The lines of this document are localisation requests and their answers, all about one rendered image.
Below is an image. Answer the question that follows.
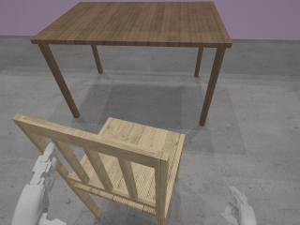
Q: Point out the robot right hand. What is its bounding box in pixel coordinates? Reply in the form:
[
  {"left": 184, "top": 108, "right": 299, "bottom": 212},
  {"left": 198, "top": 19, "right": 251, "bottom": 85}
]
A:
[{"left": 220, "top": 186, "right": 258, "bottom": 225}]

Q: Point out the robot left hand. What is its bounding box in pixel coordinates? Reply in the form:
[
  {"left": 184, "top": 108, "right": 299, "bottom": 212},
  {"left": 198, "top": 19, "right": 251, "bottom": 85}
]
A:
[{"left": 11, "top": 142, "right": 67, "bottom": 225}]

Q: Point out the table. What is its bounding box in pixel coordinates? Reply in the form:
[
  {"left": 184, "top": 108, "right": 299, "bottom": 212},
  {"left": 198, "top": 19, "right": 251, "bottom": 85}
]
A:
[{"left": 30, "top": 1, "right": 233, "bottom": 127}]

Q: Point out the chair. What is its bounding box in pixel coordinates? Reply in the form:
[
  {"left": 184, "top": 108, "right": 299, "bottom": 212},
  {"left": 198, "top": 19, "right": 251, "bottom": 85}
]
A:
[{"left": 12, "top": 113, "right": 186, "bottom": 225}]

